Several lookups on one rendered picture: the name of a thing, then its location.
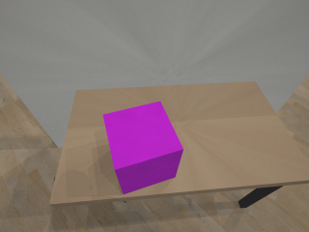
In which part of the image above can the carton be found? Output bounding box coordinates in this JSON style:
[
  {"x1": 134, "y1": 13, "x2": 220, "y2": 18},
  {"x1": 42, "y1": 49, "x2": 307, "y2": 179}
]
[{"x1": 103, "y1": 101, "x2": 183, "y2": 194}]

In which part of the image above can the table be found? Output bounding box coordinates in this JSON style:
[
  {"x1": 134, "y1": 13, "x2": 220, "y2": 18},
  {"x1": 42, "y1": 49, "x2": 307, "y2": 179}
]
[{"x1": 49, "y1": 81, "x2": 309, "y2": 208}]

